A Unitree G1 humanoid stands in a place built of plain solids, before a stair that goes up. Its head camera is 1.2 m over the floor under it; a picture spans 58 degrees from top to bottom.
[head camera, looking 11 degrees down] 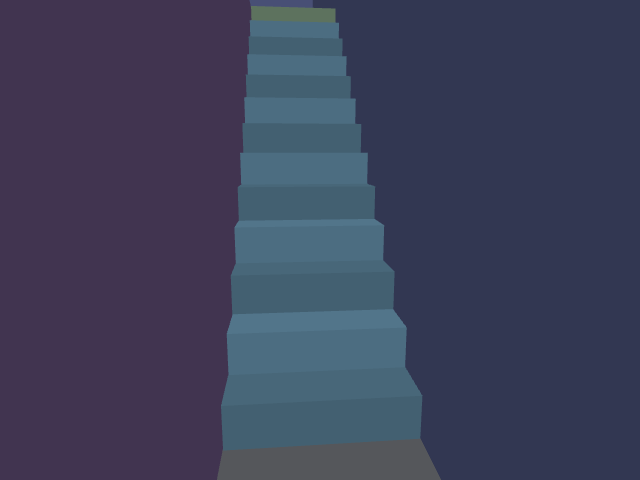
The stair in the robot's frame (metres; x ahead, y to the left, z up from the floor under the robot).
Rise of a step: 0.20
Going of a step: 0.25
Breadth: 0.84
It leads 5 degrees to the left of straight ahead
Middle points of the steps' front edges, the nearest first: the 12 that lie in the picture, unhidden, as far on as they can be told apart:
1.63 -0.02 0.20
1.88 0.01 0.41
2.14 0.03 0.61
2.39 0.05 0.81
2.64 0.08 1.02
2.89 0.10 1.22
3.14 0.12 1.43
3.39 0.15 1.63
3.64 0.17 1.83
3.89 0.19 2.04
4.14 0.21 2.24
4.39 0.24 2.44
